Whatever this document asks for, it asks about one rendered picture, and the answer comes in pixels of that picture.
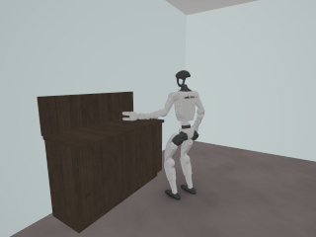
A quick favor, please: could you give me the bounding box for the robot right upper arm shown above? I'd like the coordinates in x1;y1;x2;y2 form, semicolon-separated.
193;91;205;116

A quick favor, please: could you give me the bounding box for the right robot foot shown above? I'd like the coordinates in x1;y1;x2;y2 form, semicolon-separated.
181;185;197;195

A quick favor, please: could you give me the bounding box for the robot left upper arm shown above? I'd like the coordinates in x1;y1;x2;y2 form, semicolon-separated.
161;92;180;118

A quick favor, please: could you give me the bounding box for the robot left forearm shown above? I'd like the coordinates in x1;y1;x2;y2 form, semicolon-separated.
137;109;166;119

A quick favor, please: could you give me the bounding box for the robot left shin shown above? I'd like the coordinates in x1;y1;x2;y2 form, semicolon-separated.
164;160;178;194

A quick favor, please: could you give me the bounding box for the robot left hand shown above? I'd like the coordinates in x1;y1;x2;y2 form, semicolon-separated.
122;112;138;121

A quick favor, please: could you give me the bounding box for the robot right forearm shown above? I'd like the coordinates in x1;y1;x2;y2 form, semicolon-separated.
194;114;204;128

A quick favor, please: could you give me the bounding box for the counter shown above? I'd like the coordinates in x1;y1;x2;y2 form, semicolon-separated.
37;91;165;233

